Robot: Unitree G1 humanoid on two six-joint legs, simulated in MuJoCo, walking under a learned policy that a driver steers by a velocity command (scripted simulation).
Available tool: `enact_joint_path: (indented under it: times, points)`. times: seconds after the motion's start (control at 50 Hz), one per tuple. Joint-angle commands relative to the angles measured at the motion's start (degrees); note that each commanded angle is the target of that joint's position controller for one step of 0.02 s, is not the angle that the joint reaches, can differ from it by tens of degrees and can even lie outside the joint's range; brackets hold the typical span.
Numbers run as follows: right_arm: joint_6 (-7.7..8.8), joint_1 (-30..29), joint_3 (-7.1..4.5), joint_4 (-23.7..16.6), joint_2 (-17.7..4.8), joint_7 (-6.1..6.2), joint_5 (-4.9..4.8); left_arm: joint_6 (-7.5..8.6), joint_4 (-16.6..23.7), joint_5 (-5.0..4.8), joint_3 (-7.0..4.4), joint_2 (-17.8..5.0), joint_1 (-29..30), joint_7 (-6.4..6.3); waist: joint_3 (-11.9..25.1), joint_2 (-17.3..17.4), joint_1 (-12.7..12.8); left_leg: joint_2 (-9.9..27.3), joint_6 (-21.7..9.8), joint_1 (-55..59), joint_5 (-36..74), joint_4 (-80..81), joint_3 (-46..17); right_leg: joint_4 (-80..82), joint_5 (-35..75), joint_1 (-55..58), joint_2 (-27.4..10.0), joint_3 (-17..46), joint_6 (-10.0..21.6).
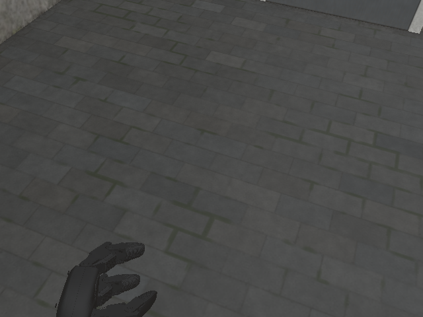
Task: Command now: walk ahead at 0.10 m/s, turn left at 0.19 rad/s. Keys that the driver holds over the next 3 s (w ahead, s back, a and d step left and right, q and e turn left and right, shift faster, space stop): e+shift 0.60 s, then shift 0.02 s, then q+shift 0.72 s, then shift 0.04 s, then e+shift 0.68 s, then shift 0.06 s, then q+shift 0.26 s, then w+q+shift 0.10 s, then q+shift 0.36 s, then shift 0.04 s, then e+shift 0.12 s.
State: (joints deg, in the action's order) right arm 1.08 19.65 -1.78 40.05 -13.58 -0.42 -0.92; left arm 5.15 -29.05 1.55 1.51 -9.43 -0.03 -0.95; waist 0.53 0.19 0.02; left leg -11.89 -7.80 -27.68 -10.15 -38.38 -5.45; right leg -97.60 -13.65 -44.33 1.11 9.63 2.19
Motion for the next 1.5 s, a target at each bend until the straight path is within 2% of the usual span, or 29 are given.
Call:
enact_joint_path:
  times: [0.02,0.06,0.1,0.14,0.22,0.3,0.42,0.44,0.46,0.48,0.5,0.52,0.56,0.62,0.7,0.76,0.84,0.92,1.02,1.06,1.08,1.1,1.12,1.14,1.18,1.2,1.34,1.42,1.5]
  points:
    - [2.12,-5.94,-0.02,-7.14,-2.68,1.02,1.51,-1.06,-0.48,-0.45,-1.11,-4.57,-5.81,-3.01,5.75,-0.59,1.83,12.75,2.66,9.62,24.17,15.28,-13.49,12.71,2.45,-2.19,-2.87,-6.29,-2.06]
    - [1.48,-3.14,1.2,-5.49,-0.66,2.3,2.82,-1.65,-2.26,-1.6,-0.61,-3.41,-7.7,-3.29,9.4,4.51,0.0,14.8,3.19,14.13,26.57,15.19,-10.1,17.31,7.87,-1.96,-3.94,-4.13,-3.13]
    - [0.85,-3.74,1.75,-4.61,-0.01,3.07,3.31,-2.29,-3.76,-2.75,-0.92,-3.23,-8.16,-3.07,7.98,6.28,-1.23,16.32,2.91,13.41,20.81,16.11,-7.54,22.29,11.4,-0.83,-3.35,-1.69,-4.22]
    - [0.75,-6.71,1.28,-5.43,-1.79,3.45,3.42,-2.86,-3.07,-2.63,-2.0,-5.15,-5.84,-2.95,5.38,6.98,-2.29,18.38,0.95,12.81,12.75,17.83,-7.49,25.84,12.51,-1.57,-3.1,-2.34,-5.42]
    - [0.53,-8.51,-0.05,-6.53,-3.99,3.22,3.49,-3.73,-2.8,-3.45,-3.89,-7.8,-4.89,-1.55,3.39,7.69,-4.07,24.79,-5.04,21.42,13.96,18.67,-9.86,29.08,3.89,-7.36,-5.57,-2.95,-7.77]
    - [-0.48,-10.43,-1.11,-6.63,-5.42,2.94,2.15,-4.48,-2.1,-2.82,-3.89,-6.45,-4.04,0.32,2.25,6.64,-4.55,26.42,-6.76,23.73,18.77,17.75,-5.67,37.01,-2.88,-2.98,-7.83,-7.28,-8.17]
    - [-1.52,-12.87,-2.6,-5.83,-7.72,2.56,-0.58,-4.2,-4.04,-3.1,-5.17,-7.8,-12.46,3.1,3.35,7.27,-0.49,25.39,-1.39,23.11,28.44,8.58,2.37,64.04,1.67,16.59,-2.87,-15.18,-3.3]
    - [-1.04,-10.66,-2.41,-4.76,-6.57,2.51,-0.71,-3.68,-5.43,-2.6,-6.21,-9.62,-16.4,2.73,4.95,4.23,0.9,22.24,1.65,21.35,27.48,1.62,5.68,71.59,8.88,23.92,-0.21,-14.94,-1.34]
    - [-0.33,-9.21,-2.17,-5.11,-5.36,2.4,0.47,-3.17,-5.78,-2.29,-8.37,-15.4,-22.25,1.96,8.3,-4.17,2.72,18.27,6.54,9.46,13.39,-12.61,8.65,73.06,25.99,38.21,-6.14,-3.34,2.34]
    - [0.25,-8.52,-0.71,-8.19,-0.3,1.93,3.92,-3.03,-2.95,-1.7,-9.65,-22.76,-21.1,0.93,10.97,-22.05,-1.26,8.35,12.13,-11.75,-26.84,-30.29,9.61,68.09,55.43,50.39,-21.42,19.63,13.21]
    - [0.91,-12.68,-1.05,-7.93,-3.64,1.72,2.7,-3.14,-1.82,-0.97,-8.69,-18.02,-23.17,1.1,19.85,-18.54,4.23,7.85,12.07,-14.13,-27.34,-37.03,-0.37,71.41,47.08,52.85,-21.92,24.89,18.32]
    - [1.1,-15.41,-1.3,-8.06,-4.67,1.63,1.25,-3.21,-1.3,-0.87,-8.42,-16.35,-20.18,0.78,16.34,-12.57,3.72,9.36,11.7,-15.63,-23.37,-39.53,-1.08,71.69,38.83,50.26,-19.11,20.72,16.06]
    - [0.52,-17.47,-1.4,-7.52,-4.58,2.54,1.79,-4.4,0.73,-2.82,-7.98,-14.47,-13.58,-0.37,10.89,-5.14,1.85,11.47,11.5,-16.43,-16.18,-36.04,-1.32,72.68,28.88,42.36,-14.22,15.3,11.3]
    - [-0.06,-15.78,-1.82,-7.15,-4.82,2.87,1.42,-5.41,2.07,-2.17,-7.33,-13.7,-10.05,-1.5,10.36,-7.34,-0.96,9.97,11.96,-11.61,-11.04,-32.09,0.2,73.86,28.1,35.77,-10.59,12.25,9.73]
    - [-1.18,-12.56,-1.07,-4.85,-4.31,4.26,1.08,-4.99,1.13,-0.66,-5.13,-10.58,-10.92,-2.03,12.57,-6.29,0.48,11.92,13.33,-11.1,-9.61,-32.17,1.77,72.58,36.16,36.66,-12.51,8.28,10.15]
    - [-1.62,-10.83,-0.35,-3.76,-2.32,4.09,0.79,-4.71,-0.78,0.44,-2.96,-6.49,-9.31,-1.51,10.13,-6.3,0.1,15.08,12.83,-5.87,-6.16,-24.18,1.56,74.18,25.95,32.59,-11.1,3.8,9.14]
    - [-1.24,-14.34,-1.39,-6.42,-5.24,2.92,-0.23,-4.85,-2.8,0.55,-4.87,-11.96,-9.79,-1.11,2.74,-8.72,3.19,15.24,11.6,-3.51,-10.29,-16.47,4.35,77.36,16.06,30.61,-13.77,4.26,11.91]
    - [-1.19,-13.29,-1.62,-7.67,-4.72,1.76,-0.22,-5.48,-3.49,-0.51,-5.36,-11.85,-9.13,-1.61,1.95,-6.44,3.41,16.12,11.12,-5.94,-14.92,-14.73,5.06,76.05,25.14,37.25,-17.94,5.44,14.12]
    - [-1.26,-9.67,-1.89,-8.0,-3.93,0.02,-0.62,-6.03,-4.11,-1.46,-6.23,-12.43,-7.01,-1.91,4.61,-7.03,1.4,14.28,9.24,0.41,-12.67,-3.83,8.52,71.72,34.3,40.32,-17.77,-0.64,11.74]
    - [-1.22,-6.37,-2.36,-7.45,-4.29,-0.54,-0.62,-6.23,-4.96,-2.64,-6.62,-12.66,-7.0,-2.16,5.34,-6.47,-0.89,12.2,6.65,7.6,-2.66,8.43,10.05,66.94,29.12,38.17,-15.79,-4.67,7.88]
    - [-1.08,-3.99,-3.57,-7.43,-7.21,-0.18,-0.15,-5.88,-5.88,-2.41,-6.66,-11.74,-9.03,-2.16,6.07,-2.36,-1.64,13.8,3.98,14.84,7.56,12.88,4.22,60.11,19.61,32.4,-12.35,-8.1,3.54]
    - [-0.83,-1.27,-5.79,-8.61,-15.16,0.75,0.67,-5.24,-3.55,-0.06,-5.94,-8.77,-7.03,-1.96,7.3,13.95,-0.9,27.95,-2.73,26.05,31.62,13.85,-16.52,42.29,-2.96,15.49,-4.88,-15.41,-2.69]
    - [-0.12,1.19,-5.56,-9.31,-15.22,0.44,1.99,-4.34,-0.88,0.82,-5.61,-8.54,0.25,-1.93,8.98,19.74,-4.61,34.58,-13.17,30.74,41.51,15.33,-29.51,32.4,-25.22,1.83,3.7,-9.21,-5.09]
    - [0.31,1.43,-5.31,-9.69,-13.56,0.45,2.04,-3.9,-1.68,0.18,-5.94,-9.56,-0.27,-1.54,10.32,11.98,-4.99,32.72,-12.96,31.85,34.92,15.47,-26.2,26.05,-23.67,0.28,1.36,-4.34,-5.48]
    - [-0.3,-5.64,-5.2,-11.07,-12.18,1.39,0.17,-3.82,-3.68,-0.68,-6.12,-9.38,-1.36,-1.4,7.19,2.97,-1.38,25.86,-6.54,27.6,27.13,14.5,-18.97,26.49,-14.37,-0.71,-0.41,-3.43,-5.73]
    - [-0.78,-8.13,-4.87,-11.9,-11.58,1.72,-0.66,-4.01,-3.67,-0.65,-6.54,-10.37,-1.61,-1.77,6.56,3.06,-0.3,24.3,-5.38,24.98,25.94,14.93,-17.59,27.92,-11.78,0.53,-1.05,-3.25,-6.23]
    - [-2.18,-6.59,-5.05,-12.68,-11.94,3.28,-0.58,-3.88,-4.02,-1.36,-6.48,-10.12,-1.59,-2.18,6.87,6.47,0.25,20.15,-3.55,23.39,20.31,15.75,-21.5,34.85,-4.25,1.74,2.8,-1.69,-7.32]
    - [-2.29,-8.92,-3.74,-13.6,-9.87,3.62,0.86,-4.05,-6.04,-1.49,-6.49,-11.08,-2.98,-2.66,8.41,8.77,-0.72,20.8,-2.32,22.89,22.48,13.76,-19.01,38.82,-2.23,5.12,0.41,-3.55,-8.2]
    - [-2.04,-9.21,-0.85,-11.8,-4.56,2.59,2.62,-4.17,-6.8,-1.21,-5.18,-8.53,-3.94,-2.06,8.1,8.36,-1.39,21.47,-3.22,18.87,31.19,12.93,-15.6,44.39,-3.82,15.05,-3.59,-5.62,-7.5]
